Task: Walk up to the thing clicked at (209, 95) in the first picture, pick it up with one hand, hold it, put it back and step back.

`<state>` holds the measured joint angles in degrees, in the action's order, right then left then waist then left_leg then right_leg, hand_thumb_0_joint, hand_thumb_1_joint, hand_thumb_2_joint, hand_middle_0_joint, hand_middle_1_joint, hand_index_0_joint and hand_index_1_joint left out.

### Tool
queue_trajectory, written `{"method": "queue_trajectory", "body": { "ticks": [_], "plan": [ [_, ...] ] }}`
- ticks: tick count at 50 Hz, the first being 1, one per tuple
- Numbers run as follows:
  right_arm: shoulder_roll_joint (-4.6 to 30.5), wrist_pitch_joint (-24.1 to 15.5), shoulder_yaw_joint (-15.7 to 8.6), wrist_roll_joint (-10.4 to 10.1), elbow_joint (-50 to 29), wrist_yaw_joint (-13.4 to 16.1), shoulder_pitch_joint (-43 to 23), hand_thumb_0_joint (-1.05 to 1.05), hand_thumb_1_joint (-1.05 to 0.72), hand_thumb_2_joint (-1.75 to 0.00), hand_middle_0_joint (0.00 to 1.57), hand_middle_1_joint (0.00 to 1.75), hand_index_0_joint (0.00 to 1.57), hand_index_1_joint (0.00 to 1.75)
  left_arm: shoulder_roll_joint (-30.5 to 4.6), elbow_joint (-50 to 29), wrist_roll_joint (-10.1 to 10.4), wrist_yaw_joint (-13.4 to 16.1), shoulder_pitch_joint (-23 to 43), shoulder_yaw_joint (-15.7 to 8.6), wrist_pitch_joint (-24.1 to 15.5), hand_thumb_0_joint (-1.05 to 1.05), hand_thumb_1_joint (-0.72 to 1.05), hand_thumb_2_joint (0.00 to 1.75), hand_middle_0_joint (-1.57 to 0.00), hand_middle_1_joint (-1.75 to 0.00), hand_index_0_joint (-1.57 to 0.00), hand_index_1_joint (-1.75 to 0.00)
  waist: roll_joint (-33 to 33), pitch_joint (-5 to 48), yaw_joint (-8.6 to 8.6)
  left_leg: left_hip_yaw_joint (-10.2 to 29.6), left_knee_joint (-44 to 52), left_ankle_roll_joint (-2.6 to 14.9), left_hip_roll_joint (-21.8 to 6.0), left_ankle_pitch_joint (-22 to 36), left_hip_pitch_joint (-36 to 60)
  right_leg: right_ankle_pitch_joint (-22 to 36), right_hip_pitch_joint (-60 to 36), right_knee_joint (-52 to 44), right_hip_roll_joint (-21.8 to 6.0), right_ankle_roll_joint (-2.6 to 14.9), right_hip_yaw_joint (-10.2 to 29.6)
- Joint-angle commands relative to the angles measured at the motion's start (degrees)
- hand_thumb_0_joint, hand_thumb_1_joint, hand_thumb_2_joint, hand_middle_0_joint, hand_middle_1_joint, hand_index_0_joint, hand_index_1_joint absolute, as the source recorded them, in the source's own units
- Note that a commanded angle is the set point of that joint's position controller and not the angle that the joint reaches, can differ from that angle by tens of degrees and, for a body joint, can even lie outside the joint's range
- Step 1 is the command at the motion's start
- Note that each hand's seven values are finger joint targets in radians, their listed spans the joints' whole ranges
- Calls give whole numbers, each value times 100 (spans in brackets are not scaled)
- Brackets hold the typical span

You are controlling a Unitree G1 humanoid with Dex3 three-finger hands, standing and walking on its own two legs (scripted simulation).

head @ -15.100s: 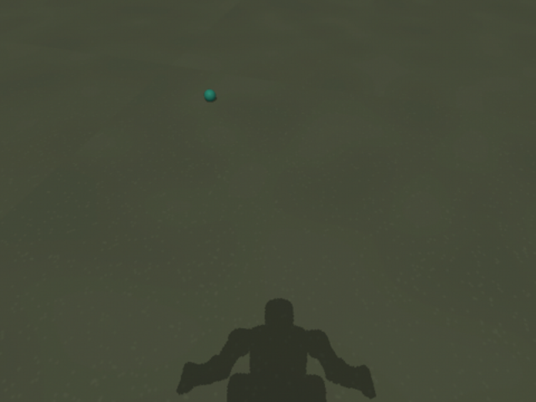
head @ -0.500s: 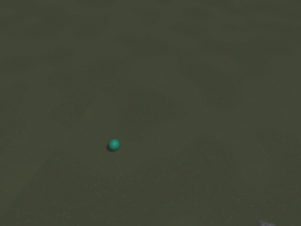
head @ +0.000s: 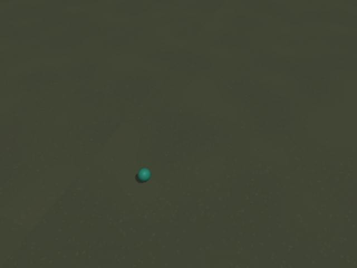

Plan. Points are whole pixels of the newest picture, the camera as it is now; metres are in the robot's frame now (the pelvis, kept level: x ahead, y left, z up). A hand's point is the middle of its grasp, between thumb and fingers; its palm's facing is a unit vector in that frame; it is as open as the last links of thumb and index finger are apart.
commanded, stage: walk up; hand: left
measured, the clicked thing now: (144, 174) +0.78 +0.24 -0.72
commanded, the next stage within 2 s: stand in 0.54 s
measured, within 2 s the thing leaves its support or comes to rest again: neither
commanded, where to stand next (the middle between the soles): +0.41 +0.03 m, yaw +0 degrees
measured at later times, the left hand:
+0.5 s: hand out of the picture +0.12 +0.27 -0.14, palm faces +0.04 -0.94 -0.34, open 7.4 cm
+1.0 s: hand out of the picture +0.07 +0.26 -0.14, palm faces -0.02 -0.94 -0.34, open 7.4 cm
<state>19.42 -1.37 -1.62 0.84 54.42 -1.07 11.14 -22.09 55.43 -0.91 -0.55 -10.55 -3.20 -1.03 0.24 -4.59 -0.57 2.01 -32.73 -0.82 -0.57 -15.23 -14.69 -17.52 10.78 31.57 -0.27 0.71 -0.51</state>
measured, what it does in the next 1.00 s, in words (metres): stands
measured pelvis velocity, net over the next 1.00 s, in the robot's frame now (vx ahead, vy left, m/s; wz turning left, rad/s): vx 0.00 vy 0.01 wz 0.01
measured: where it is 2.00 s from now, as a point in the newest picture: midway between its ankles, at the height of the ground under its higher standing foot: outside the picture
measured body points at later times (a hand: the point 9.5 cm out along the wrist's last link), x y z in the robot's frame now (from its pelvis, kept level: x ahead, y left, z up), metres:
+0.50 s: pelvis +0.02 +0.01 +0.01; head +0.04 +0.01 +0.46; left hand +0.11 +0.32 -0.12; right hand +0.14 -0.29 -0.11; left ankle +0.03 +0.13 -0.73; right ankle -0.01 -0.12 -0.73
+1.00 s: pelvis +0.00 +0.01 +0.02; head +0.01 +0.01 +0.47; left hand +0.07 +0.31 -0.12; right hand +0.08 -0.29 -0.12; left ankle +0.03 +0.13 -0.73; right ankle -0.01 -0.12 -0.73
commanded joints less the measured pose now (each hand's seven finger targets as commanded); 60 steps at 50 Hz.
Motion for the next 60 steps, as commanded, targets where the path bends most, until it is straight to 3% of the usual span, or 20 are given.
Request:
{"method": "queue_trajectory", "body": {
  "ticks": [1, 2, 3, 5, 6, 7, 9, 16, 21, 26, 27, 33, 36, 39, 41, 45, 51, 56, 60],
  "plan": [
    [1103, -27, -287, -40, -345, 136, -316, 0, -90, -90, 20, 30, 20, 30, -1668, -314, -103, 90, 175, -373, -185, 0, 90, 90, -20, -30, -20, -30, -626, 96, -47, 128, -536, 112, 119, -1166, -561, -864, 100, -1671, -1770, 1038, 2171],
    [1146, -58, -300, -22, -204, 140, -81, 0, -90, -90, 20, 30, 20, 30, -1527, -431, -78, 81, 542, -349, -193, 0, 90, 90, -20, -30, -20, -30, -540, 50, 109, 119, -366, 98, -58, -1011, -441, -245, 60, -1430, -1774, 1098, 1947],
    [1157, -98, -271, -35, -165, 132, -102, 0, -90, -90, 20, 30, 20, 30, -1367, -428, -33, 95, 557, -306, -205, 0, 90, 90, -20, -30, -20, -30, -416, 78, 97, 161, 37, 130, -65, -494, -365, 560, -64, -1218, -1561, 940, 1500],
    [1115, -171, -280, 12, -49, 129, -138, 0, -90, -90, 20, 30, 20, 30, -1233, -326, -1, 96, 580, -241, -200, 0, 90, 90, -20, -30, -20, -30, -557, 272, 102, 350, 613, 255, -222, 1232, 393, 1777, 112, -832, -1049, 476, 792],
    [1185, -204, -299, 31, -37, 132, -95, 0, -90, -90, 20, 30, 20, 30, -1168, -311, 21, 74, 533, -223, -178, 0, 90, 90, -20, -30, -20, -30, -550, 492, 67, 523, 630, 364, -393, 1829, 629, 1899, 53, -670, -789, 259, 531],
    [1296, -221, -290, 8, -63, 116, -225, 0, -90, -90, 20, 30, 20, 30, -1139, -279, 69, 71, 492, -233, -168, 0, 90, 90, -20, -30, -20, -30, -399, 556, -35, 622, 498, 473, -503, 2100, 446, 1594, -217, -653, -572, 145, 351],
    [1268, -203, -272, -20, -40, 109, -378, 0, -90, -90, 20, 30, 20, 30, -1118, -190, 68, 99, 510, -236, -159, 0, 90, 90, -20, -30, -20, -30, -245, 608, -64, 539, 476, 476, -517, 2398, 431, 1754, -472, -608, -548, 139, 270],
    [1297, -135, -249, -14, 77, 163, -602, 0, -90, -90, 20, 30, 20, 30, -1052, -44, 82, 109, 667, -151, -100, 0, 90, 90, -20, -30, -20, -30, 273, 853, -72, 701, 833, 502, -657, 2118, 434, 1406, -723, -566, -526, 170, 208],
    [1258, -114, -240, -17, 116, 165, -779, 0, -90, -90, 20, 30, 20, 30, -1110, 107, 68, 112, 705, -152, -96, 0, 90, 90, -20, -30, -20, -30, 177, 825, -75, 539, 799, 444, -584, 2302, 516, 1772, -828, -721, -584, 141, 207],
    [1193, -73, -243, -22, 162, 151, -882, 0, -90, -90, 20, 30, 20, 30, -1113, 184, 40, 101, 796, -152, -89, 0, 90, 90, -20, -30, -20, -30, -17, 631, -33, 472, 837, 362, -465, 1525, 382, 1409, -744, -987, -647, 190, 314],
    [1194, -73, -167, -56, 249, 159, -932, 0, -90, -90, 20, 30, 20, 30, -935, 308, 60, 89, 900, -11, -73, 0, 90, 90, -20, -30, -20, -30, 72, 543, 74, 574, 1114, 293, -557, 1889, 657, 1653, -489, -1204, -710, 116, 490],
    [1225, -65, -124, -67, 436, 157, -915, 0, -90, -90, 20, 30, 20, 30, -1014, 493, 53, 103, 865, 33, -107, 0, 90, 90, -20, -30, -20, -30, -37, 780, 95, 542, 1292, 257, -631, 2186, 934, 1831, -844, -1425, -701, 13, 393],
    [1213, -74, -103, -64, 513, 145, -1006, 0, -90, -90, 20, 30, 20, 30, -1022, 590, 57, 98, 819, 46, -104, 0, 90, 90, -20, -30, -20, -30, -36, 702, 42, 552, 1494, 217, -602, 1727, 944, 1374, -739, -1551, -685, 10, 387],
    [1239, -86, -86, -64, 589, 141, -1000, 0, -90, -90, 20, 30, 20, 30, -1028, 636, 49, 90, 834, 57, -109, 0, 90, 90, -20, -30, -20, -30, -18, 717, 59, 544, 1578, 215, -631, 1712, 967, 1323, -733, -1604, -710, 9, 438],
    [1247, -81, -84, -47, 642, 141, -1008, 0, -90, -90, 20, 30, 20, 30, -1022, 668, 40, 89, 777, 65, -98, 0, 90, 90, -20, -30, -20, -30, 29, 590, 28, 546, 1681, 195, -604, 1285, 875, 997, -621, -1674, -693, 8, 435],
    [1268, -88, -71, -43, 721, 134, -926, 0, -90, -90, 20, 30, 20, 30, -1016, 696, 36, 75, 758, 77, -100, 0, 90, 90, -20, -30, -20, -30, 3, 588, 41, 558, 1747, 197, -628, 1168, 782, 929, -652, -1687, -707, 6, 453],
    [1304, -56, -69, -27, 802, 112, -849, 0, -90, -90, 20, 30, 20, 30, -993, 717, 25, 64, 661, 99, -78, 0, 90, 90, -20, -30, -20, -30, 40, 252, 42, 649, 1947, 176, -584, 90, 473, 224, -268, -1767, -642, 5, 453],
    [1299, -68, -60, -26, 803, 105, -776, 0, -90, -90, 20, 30, 20, 30, -1012, 706, 21, 63, 561, 103, -108, 0, 90, 90, -20, -30, -20, -30, -25, 473, 40, 659, 1891, 204, -609, 342, 452, 523, -479, -1681, -683, 21, 470],
    [1264, -83, -36, -28, 820, 112, -690, 0, -90, -90, 20, 30, 20, 30, -1062, 665, 38, 86, 617, 108, -138, 0, 90, 90, -20, -30, -20, -30, -124, 649, 77, 568, 1667, 201, -620, 1259, 738, 1019, -515, -1655, -752, 26, 506]
  ]
}}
